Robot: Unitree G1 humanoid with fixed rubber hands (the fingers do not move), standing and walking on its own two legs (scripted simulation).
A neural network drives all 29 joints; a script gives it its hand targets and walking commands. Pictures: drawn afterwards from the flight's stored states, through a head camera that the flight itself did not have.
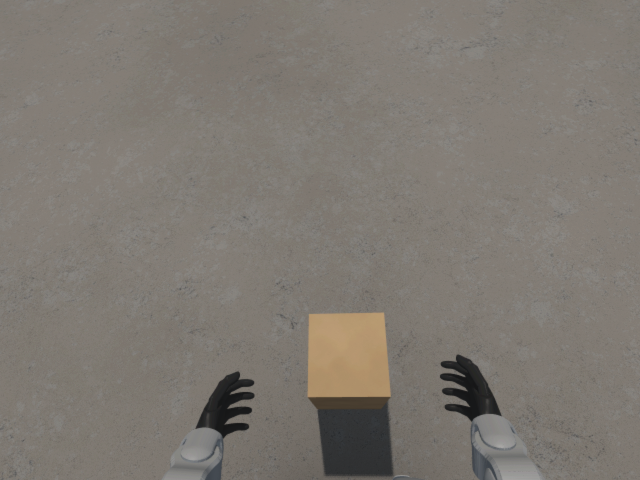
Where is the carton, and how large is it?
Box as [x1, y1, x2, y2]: [308, 313, 390, 408]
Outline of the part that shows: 309,314 309,399 317,408 381,408 390,396 383,313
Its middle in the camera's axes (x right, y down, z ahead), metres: +0.08 +0.33 +1.03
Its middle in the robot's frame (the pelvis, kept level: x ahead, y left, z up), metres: +0.36 +0.00 -0.61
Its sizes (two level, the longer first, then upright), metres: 0.193 0.185 0.298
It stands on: the floor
